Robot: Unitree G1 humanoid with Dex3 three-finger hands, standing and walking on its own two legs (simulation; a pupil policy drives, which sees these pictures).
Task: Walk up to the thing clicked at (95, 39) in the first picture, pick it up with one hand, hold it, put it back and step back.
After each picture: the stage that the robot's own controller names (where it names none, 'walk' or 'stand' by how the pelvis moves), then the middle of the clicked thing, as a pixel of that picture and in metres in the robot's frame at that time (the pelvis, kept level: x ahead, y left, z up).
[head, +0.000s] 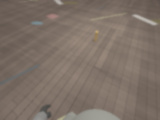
stand; (96, 36) +1.87 -0.08 -0.66
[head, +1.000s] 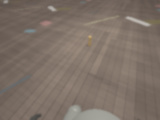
walk; (89, 41) +1.74 +0.21 -0.65
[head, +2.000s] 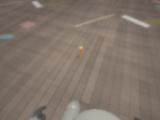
walk; (80, 52) +1.16 +0.27 -0.64
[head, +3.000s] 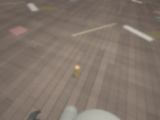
walk; (77, 71) +0.74 +0.19 -0.63
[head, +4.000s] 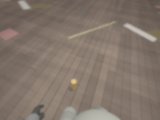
walk; (73, 84) +0.48 +0.17 -0.64
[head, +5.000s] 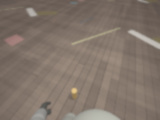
stand; (74, 93) +0.40 +0.17 -0.65
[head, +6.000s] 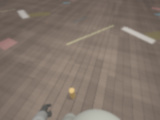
stand; (72, 93) +0.40 +0.21 -0.66
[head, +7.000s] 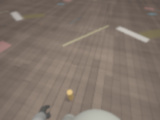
stand; (70, 95) +0.38 +0.23 -0.65
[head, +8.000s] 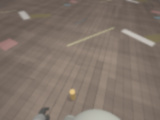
stand; (72, 95) +0.40 +0.19 -0.66
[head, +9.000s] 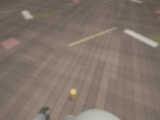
stand; (73, 94) +0.40 +0.18 -0.66
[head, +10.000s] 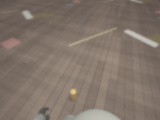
go down; (73, 94) +0.40 +0.18 -0.66
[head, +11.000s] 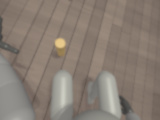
go down; (60, 48) +0.50 +0.19 -0.26
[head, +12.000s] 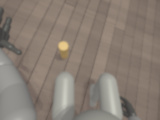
approach; (64, 51) +0.50 +0.18 -0.27
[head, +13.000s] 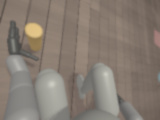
close in; (35, 40) +0.49 +0.24 -0.17
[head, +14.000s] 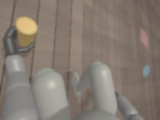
close; (26, 36) +0.48 +0.25 -0.17
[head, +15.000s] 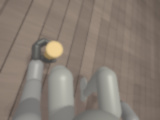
lift; (51, 52) +0.39 +0.22 -0.12
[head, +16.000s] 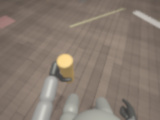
lift; (67, 71) +0.31 +0.15 +0.06
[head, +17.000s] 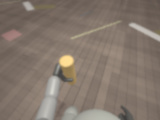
hold; (69, 72) +0.31 +0.14 +0.06
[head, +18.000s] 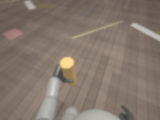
hold; (69, 73) +0.31 +0.15 +0.05
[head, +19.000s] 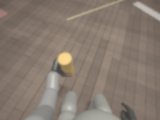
crouch; (67, 67) +0.36 +0.15 +0.00
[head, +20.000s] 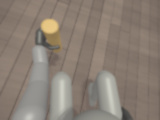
lower; (54, 39) +0.50 +0.19 -0.03
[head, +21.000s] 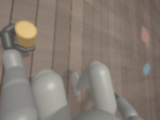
lower; (26, 40) +0.46 +0.24 -0.18
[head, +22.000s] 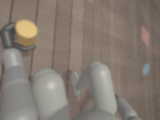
lower; (26, 39) +0.46 +0.24 -0.18
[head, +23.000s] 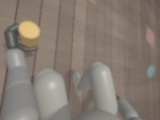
lower; (29, 40) +0.46 +0.24 -0.17
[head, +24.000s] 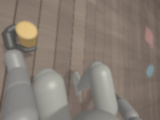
lower; (28, 40) +0.46 +0.25 -0.17
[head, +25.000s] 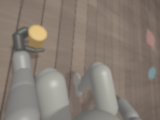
open; (36, 42) +0.46 +0.22 -0.18
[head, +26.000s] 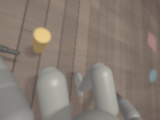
stand; (40, 43) +0.45 +0.22 -0.18
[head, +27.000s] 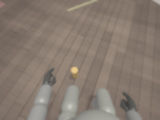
stand; (75, 73) +0.44 +0.14 -0.46
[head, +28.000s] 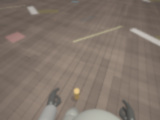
stand; (76, 94) +0.39 +0.12 -0.60
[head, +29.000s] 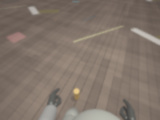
stand; (76, 94) +0.39 +0.13 -0.60
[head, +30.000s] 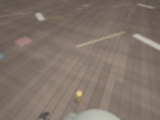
stand; (79, 96) +0.41 +0.12 -0.65
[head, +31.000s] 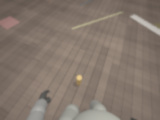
walk; (78, 80) +0.47 +0.08 -0.64
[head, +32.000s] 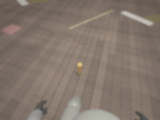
walk; (79, 68) +0.70 +0.17 -0.62
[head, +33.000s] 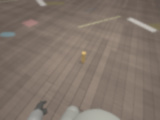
stand; (83, 57) +1.02 +0.15 -0.63
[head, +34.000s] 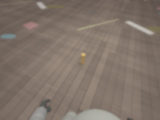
stand; (82, 59) +1.04 +0.15 -0.65
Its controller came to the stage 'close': yes
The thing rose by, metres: 0.70
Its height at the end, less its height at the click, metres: +0.00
